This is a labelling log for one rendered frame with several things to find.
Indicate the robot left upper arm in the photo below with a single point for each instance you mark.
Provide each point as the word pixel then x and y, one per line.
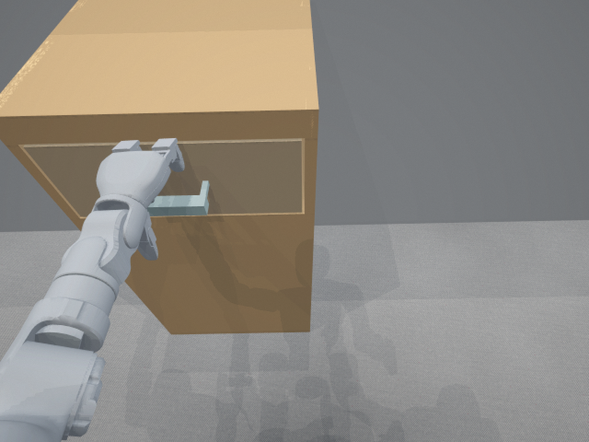
pixel 49 392

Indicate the drawer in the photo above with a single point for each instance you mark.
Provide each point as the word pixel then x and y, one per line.
pixel 251 176

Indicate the left robot hand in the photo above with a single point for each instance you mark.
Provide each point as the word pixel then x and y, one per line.
pixel 140 175

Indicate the handle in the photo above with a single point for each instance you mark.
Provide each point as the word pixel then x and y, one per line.
pixel 181 204

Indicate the robot left forearm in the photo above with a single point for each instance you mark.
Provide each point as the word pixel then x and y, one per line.
pixel 75 311

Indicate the cabinet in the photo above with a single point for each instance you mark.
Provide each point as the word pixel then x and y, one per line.
pixel 195 70

